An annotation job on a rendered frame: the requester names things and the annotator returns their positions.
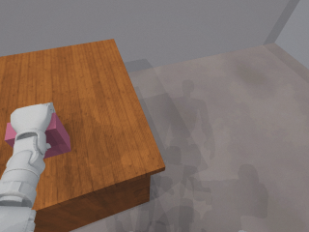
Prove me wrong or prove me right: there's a robot left forearm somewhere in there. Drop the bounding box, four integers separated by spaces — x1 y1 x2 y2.
0 129 46 208

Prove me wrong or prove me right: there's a robot left hand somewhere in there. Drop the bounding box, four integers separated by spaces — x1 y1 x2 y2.
10 102 56 151

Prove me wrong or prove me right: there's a sponge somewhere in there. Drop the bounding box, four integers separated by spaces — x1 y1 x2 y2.
4 112 71 159

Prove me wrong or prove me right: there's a left robot upper arm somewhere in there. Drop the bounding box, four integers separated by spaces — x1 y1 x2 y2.
0 206 37 232

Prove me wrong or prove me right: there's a table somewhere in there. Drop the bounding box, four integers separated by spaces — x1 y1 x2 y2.
0 39 166 232

